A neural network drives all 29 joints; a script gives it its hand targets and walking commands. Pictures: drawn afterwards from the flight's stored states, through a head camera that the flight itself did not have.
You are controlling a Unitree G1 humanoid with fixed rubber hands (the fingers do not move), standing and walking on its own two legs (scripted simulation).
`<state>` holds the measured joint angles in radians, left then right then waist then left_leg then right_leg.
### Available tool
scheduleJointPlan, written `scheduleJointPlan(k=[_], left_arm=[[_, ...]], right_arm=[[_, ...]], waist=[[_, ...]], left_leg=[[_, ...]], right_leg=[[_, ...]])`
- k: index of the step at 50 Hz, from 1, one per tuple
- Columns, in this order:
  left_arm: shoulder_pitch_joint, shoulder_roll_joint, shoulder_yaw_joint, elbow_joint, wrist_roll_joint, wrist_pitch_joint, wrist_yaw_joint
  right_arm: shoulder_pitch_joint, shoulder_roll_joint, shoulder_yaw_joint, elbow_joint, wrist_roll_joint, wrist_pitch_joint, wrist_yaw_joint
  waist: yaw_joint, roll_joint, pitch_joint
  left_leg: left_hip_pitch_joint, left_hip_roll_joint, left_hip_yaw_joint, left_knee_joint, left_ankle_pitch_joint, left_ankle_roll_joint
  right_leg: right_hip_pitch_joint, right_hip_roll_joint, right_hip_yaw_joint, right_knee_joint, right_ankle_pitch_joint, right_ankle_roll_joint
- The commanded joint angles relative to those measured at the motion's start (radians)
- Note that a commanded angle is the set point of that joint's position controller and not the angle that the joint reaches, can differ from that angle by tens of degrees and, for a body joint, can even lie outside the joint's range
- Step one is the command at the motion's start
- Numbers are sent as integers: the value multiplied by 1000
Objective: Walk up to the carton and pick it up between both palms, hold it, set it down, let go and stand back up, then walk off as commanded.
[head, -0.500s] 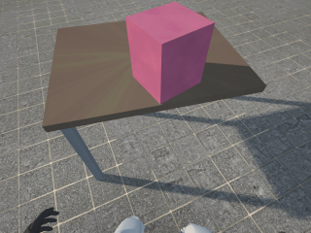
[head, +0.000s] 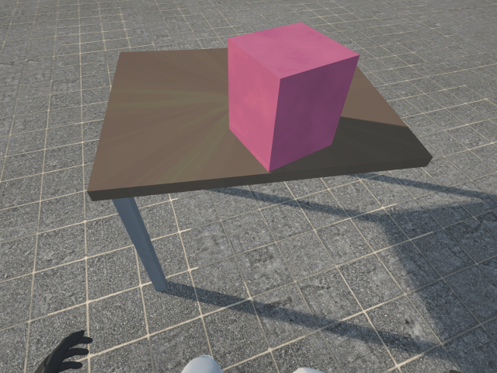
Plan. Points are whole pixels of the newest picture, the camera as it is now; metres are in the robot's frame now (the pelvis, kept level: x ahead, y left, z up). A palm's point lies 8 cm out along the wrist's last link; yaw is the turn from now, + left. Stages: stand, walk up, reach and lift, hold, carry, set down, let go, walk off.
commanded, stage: walk up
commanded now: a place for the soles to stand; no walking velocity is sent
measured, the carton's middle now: (284, 97) +0.73 -0.07 +0.06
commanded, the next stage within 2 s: none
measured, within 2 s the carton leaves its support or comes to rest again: neither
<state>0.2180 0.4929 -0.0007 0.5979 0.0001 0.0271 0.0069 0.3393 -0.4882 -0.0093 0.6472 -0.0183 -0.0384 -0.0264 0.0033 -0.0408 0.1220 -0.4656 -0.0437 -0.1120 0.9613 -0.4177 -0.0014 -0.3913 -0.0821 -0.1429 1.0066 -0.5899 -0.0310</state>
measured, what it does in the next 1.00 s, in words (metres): steps on the spot: left foot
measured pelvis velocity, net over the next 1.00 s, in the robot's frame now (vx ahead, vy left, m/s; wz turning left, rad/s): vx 0.01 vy -0.01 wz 0.08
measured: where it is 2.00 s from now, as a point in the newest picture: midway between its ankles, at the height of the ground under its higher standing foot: outside the picture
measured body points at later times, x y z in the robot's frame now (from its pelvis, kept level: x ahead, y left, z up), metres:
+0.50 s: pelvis +0.01 +0.00 +0.00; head +0.02 +0.01 +0.45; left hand +0.13 +0.32 -0.08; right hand +0.12 -0.33 -0.07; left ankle +0.08 +0.13 -0.68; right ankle +0.03 -0.10 -0.67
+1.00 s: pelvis +0.01 -0.01 +0.00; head +0.02 +0.01 +0.45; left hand +0.12 +0.33 -0.07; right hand +0.14 -0.33 -0.07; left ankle +0.07 +0.14 -0.68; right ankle +0.03 -0.11 -0.68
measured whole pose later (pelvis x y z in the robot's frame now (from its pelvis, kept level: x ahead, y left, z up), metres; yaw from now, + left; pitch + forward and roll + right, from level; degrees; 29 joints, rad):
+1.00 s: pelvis +0.01 -0.01 +0.00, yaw +5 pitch -5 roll +0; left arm 0.25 0.49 0.00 0.60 0.00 0.00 0.01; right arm 0.33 -0.48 -0.01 0.65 -0.01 -0.05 -0.03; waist 0.01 -0.03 0.12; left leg -0.46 -0.03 -0.11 0.96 -0.42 -0.02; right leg -0.38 -0.09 -0.16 1.01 -0.62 -0.03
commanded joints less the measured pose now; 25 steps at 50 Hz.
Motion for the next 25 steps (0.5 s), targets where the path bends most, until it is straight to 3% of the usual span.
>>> scheduleJointPlan(k=[1, 2, 3, 4, 5, 6, 7, 8, 9, 10, 11, 12, 13, 14, 15, 16, 17, 18, 19, 20, 21, 22, 23, 24, 25], left_arm=[[95, 193, 137, 35, 13, -52, -10], [170, 253, 147, 63, 37, -63, -5], [105, 330, 154, 49, 37, -64, -5], [49, 321, 156, 27, 36, -66, -6], [25, 303, 150, 23, 30, -71, -5], [17, 299, 157, 21, 30, -72, -4], [11, 270, 145, 17, 32, -77, 1], [9, 266, 138, 5, 30, -77, 1], [16, 247, 133, 3, 27, -76, 2], [40, 224, 128, 5, 21, -74, 2], [53, 227, 132, -5, 23, -71, 2], [67, 216, 130, -9, 30, -66, 0], [70, 218, 124, -15, 29, -66, 3], [102, 221, 129, -12, 17, -60, 0], [77, 227, 128, -14, 16, -60, 0], [47, 236, 129, -31, 15, -53, -3], [4, 231, 122, -36, 8, -49, -6], [-13, 218, 117, -49, 5, -46, -12], [-16, 185, 102, -43, 5, -43, -10], [-8, 152, 89, -62, -10, -41, -10], [-35, 137, 91, -67, -10, -34, -4], [-43, 195, 97, -38, 0, -21, 3], [-47, 202, 98, -26, -1, -20, -3], [-28, 185, 102, -3, -2, -23, -7], [8, 190, 112, 7, 0, -27, -16]], right_arm=[[-95, -219, -85, -49, 7, -10, -15], [-101, -141, -75, -63, 10, -14, -23], [-84, -175, -84, -63, 8, -12, -33], [-62, -231, -107, -45, 8, -4, -36], [-68, -243, -111, -28, 9, -1, -33], [-27, -235, -110, -24, 10, -1, -25], [-3, -220, -110, -13, 14, -4, -20], [18, -214, -109, -13, 12, -7, -26], [26, -207, -112, -25, 18, -10, -19], [33, -209, -102, -5, 10, -8, -21], [48, -195, -95, -15, 22, -13, -27], [38, -193, -89, -15, 25, -19, -21], [18, -187, -86, -25, 21, -21, -25], [11, -195, -85, -30, 22, -22, -24], [8, -170, -83, -36, 20, -21, -24], [28, -179, -83, -36, 22, -29, -19], [78, -170, -88, -18, 15, -41, -19], [124, -185, -100, 9, 15, -46, -18], [170, -194, -109, 21, 5, -49, -25], [179, -308, -136, -1, -7, -53, -31], [134, -317, -125, -21, -3, -52, -35], [79, -350, -123, -34, 1, -42, -31], [33, -339, -127, -39, 2, -35, -33], [-40, -335, -121, -36, -11, -30, -34], [-77, -304, -110, -37, -7, -23, -35]], waist=[[71, 125, -61], [118, -106, -128], [90, -152, -55], [67, -55, -9], [51, -15, 37], [37, 19, 20], [12, -28, 38], [20, -79, 6], [21, -78, -42], [30, -73, -6], [39, -142, -31], [50, -122, -90], [51, -116, -75], [67, -148, -90], [50, -159, -75], [39, -169, -89], [-4, -112, -96], [-32, -43, -133], [-53, 16, -167], [-72, 276, -201], [-36, 247, -164], [-44, 200, -136], [-32, 153, -79], [-3, 190, 13], [16, 197, 7]], left_leg=[[-295, 73, -312, -306, -152, 140], [-375, -33, -108, 2, -101, 72], [-447, -49, 21, 154, -136, 38], [-391, 10, -3, 203, -116, 31], [-352, 22, -21, 201, -85, 35], [-329, 31, 10, 205, -103, 37], [-314, 40, 38, 205, -86, 39], [-275, 46, 48, 219, -87, 33], [-237, 44, 83, 248, -94, 37], [-267, 40, 77, 232, -57, 29], [-273, 50, 104, 171, -63, 28], [-229, 53, 119, 148, -77, 29], [-246, 43, 120, 125, -115, 23], [-222, 64, 145, 74, -117, 27], [-175, 69, 153, 49, -105, 24], [-100, 36, 183, -30, -75, 37], [-24, 28, 188, -134, 43, 44], [110, 8, 190, -222, 108, 48], [192, -4, 84, -270, 192, 82], [275, 175, -333, -379, 283, 166], [215, 289, -698, -495, 231, 285], [110, 327, -799, -513, 66, 347], [-4, 280, -738, -548, -161, 313], [-125, 248, -653, -538, -231, 282], [-196, 206, -600, -537, -291, 251]], right_leg=[[248, -15, 237, -401, 50, -44], [345, -203, 489, -586, -116, -94], [255, -382, 655, -737, -194, -111], [187, -415, 650, -737, -167, -109], [137, -395, 602, -714, -66, -105], [141, -389, 564, -693, 1, -80], [179, -335, 481, -626, 196, -66], [146, -322, 382, -582, 325, -102], [165, -322, 358, -549, 405, -134], [199, -276, 330, -516, 537, -96], [256, -261, 267, -460, 712, -94], [276, -265, 260, -428, 787, -123], [288, -283, 280, -426, 772, -147], [296, -275, 255, -402, 782, -148], [227, -288, 225, -388, 799, -178], [179, -266, 209, -366, 734, -170], [105, -263, 181, -303, 713, -167], [55, -232, 128, -241, 581, -141], [5, -164, 87, -103, 475, -81], [-159, -60, 50, 148, 338, -17], [-226, 54, 135, 134, -78, 14], [-175, 41, 211, 131, -187, 17], [-153, 29, 211, 112, -144, 10], [-118, 5, 196, 61, -111, 3], [-29, 18, 193, 15, -60, -10]])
